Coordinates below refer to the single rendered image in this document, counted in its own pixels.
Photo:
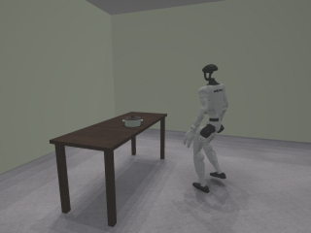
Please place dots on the left robot forearm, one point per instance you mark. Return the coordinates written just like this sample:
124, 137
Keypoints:
199, 118

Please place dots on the right robot forearm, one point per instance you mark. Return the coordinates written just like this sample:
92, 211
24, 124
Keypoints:
221, 115

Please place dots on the pot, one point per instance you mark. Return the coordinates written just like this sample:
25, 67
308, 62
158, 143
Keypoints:
132, 123

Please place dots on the right robot upper arm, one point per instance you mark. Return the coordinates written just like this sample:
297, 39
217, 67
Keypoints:
225, 101

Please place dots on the table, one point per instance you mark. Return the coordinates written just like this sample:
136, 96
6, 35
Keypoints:
105, 136

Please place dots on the robot left thigh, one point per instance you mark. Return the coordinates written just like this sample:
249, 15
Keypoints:
199, 140

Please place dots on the humanoid robot torso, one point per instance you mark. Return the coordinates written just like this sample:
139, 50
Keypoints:
215, 99

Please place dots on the robot left hand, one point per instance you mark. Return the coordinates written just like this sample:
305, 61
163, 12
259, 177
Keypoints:
189, 136

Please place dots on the lid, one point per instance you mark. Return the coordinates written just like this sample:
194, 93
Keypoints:
132, 118

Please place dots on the left robot upper arm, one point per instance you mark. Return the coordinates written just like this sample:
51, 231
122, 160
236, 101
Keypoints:
203, 94

